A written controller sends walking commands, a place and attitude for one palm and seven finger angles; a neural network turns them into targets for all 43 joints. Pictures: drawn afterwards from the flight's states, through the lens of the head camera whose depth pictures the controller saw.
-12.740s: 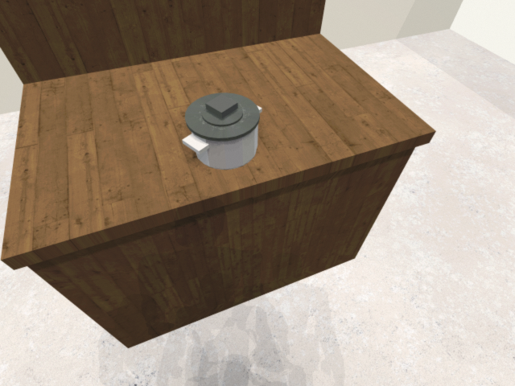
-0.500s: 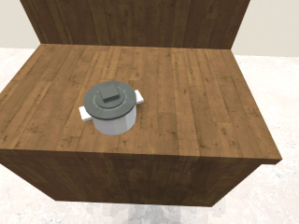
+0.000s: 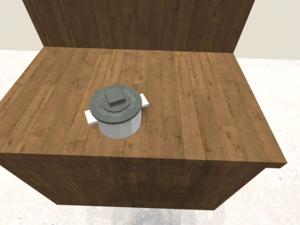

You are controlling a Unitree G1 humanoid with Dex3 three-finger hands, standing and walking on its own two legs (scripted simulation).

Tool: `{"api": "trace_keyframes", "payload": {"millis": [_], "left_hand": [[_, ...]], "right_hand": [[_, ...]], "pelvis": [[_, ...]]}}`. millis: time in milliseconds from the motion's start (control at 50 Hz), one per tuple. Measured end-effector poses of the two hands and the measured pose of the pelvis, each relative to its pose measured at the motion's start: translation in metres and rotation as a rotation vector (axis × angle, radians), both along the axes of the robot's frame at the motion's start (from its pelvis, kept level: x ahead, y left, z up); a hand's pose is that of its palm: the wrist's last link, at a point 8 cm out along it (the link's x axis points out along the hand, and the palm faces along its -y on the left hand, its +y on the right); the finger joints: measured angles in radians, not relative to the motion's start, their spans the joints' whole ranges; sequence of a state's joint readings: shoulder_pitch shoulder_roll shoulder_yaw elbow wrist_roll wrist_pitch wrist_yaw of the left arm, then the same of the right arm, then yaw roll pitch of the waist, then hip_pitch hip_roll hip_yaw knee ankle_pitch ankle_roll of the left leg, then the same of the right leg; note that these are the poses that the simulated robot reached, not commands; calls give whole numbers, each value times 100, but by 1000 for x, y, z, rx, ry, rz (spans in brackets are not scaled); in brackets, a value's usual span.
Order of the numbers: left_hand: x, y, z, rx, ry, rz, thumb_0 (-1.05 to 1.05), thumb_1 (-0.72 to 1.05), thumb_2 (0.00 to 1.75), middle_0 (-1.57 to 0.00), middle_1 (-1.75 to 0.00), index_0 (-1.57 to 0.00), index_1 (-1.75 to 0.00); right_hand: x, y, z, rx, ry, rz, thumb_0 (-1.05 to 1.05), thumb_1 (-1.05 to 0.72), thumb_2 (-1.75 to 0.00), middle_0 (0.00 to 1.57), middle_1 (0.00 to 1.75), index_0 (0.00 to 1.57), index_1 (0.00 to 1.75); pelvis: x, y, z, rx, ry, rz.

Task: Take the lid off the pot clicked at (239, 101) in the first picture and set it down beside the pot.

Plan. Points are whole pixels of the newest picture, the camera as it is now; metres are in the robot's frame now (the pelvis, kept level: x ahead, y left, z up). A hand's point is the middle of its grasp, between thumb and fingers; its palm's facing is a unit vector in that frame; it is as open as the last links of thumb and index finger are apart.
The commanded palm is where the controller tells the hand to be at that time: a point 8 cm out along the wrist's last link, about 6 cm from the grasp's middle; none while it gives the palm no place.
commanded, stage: look again from close up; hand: left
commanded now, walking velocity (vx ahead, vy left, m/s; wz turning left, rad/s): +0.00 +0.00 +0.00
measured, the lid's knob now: (115, 97) +0.44 +0.14 +0.09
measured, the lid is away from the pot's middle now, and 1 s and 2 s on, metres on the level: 0.00 0.00 0.00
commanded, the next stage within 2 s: shuffle to correct the standing spot in 0.88 s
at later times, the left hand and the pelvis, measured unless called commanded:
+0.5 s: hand out of the picture +0.03 +0.16 -0.17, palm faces +0.01 -0.98 -0.18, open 7.4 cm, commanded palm none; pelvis +0.02 +0.00 +0.00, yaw +0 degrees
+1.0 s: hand out of the picture +0.02 +0.15 -0.17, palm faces +0.01 -0.99 -0.16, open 7.4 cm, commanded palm none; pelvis +0.03 -0.01 +0.01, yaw +0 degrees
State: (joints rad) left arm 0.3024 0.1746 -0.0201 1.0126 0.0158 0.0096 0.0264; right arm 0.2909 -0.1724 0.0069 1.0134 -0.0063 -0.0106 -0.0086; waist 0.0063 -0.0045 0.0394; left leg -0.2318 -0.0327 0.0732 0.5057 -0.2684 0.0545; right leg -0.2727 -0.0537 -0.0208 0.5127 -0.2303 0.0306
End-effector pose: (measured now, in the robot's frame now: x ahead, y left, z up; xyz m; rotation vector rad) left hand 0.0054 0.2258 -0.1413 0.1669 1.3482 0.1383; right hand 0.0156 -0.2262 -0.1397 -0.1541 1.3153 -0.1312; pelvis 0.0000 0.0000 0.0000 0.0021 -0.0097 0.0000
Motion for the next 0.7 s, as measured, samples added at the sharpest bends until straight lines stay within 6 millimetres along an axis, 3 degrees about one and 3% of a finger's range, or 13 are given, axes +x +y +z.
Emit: {"api": "trace_keyframes", "payload": {"millis": [700], "left_hand": [[17,-18,-3,-28,54,17,1,91,90,-20,-30,-20,-29]], "right_hand": [[4,6,0,8,88,-42,2,-92,-90,20,30,20,30]], "pelvis": [[30,-6,4,-2,-1,-5]]}}
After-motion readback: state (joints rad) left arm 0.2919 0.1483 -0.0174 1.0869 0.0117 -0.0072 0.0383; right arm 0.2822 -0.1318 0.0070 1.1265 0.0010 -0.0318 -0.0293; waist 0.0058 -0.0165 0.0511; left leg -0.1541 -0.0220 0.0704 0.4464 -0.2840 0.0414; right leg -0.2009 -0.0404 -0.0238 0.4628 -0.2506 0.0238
